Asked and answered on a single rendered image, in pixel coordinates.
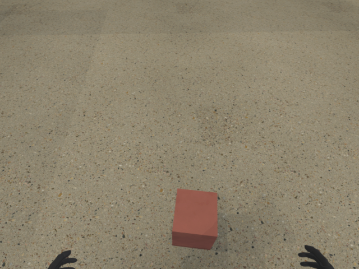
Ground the carton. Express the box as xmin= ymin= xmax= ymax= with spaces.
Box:
xmin=172 ymin=188 xmax=218 ymax=250

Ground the left robot hand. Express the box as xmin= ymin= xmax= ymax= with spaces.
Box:
xmin=48 ymin=250 xmax=77 ymax=269

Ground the right robot hand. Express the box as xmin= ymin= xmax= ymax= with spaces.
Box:
xmin=298 ymin=245 xmax=334 ymax=269

